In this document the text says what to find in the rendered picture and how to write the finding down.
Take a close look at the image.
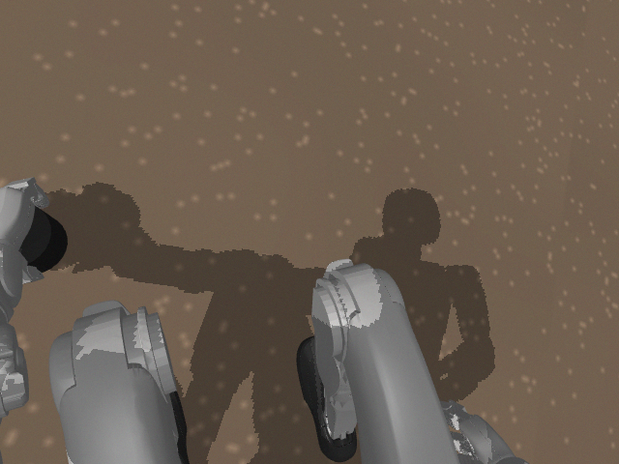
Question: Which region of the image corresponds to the left robot foot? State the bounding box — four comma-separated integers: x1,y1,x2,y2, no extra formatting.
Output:
169,391,190,464

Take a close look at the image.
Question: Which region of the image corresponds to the tin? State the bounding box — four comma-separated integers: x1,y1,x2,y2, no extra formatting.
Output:
19,206,68,273

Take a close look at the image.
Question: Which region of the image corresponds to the right robot foot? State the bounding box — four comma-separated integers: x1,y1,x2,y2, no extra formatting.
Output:
297,336,357,462

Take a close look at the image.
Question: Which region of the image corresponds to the left robot hand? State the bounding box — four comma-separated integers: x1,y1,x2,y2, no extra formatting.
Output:
0,177,49,284

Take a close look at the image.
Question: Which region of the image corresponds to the right robot hand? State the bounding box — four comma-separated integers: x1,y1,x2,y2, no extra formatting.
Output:
440,399,516,464

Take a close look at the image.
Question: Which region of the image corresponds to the left robot arm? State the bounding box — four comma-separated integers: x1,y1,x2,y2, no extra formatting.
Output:
0,244,29,464

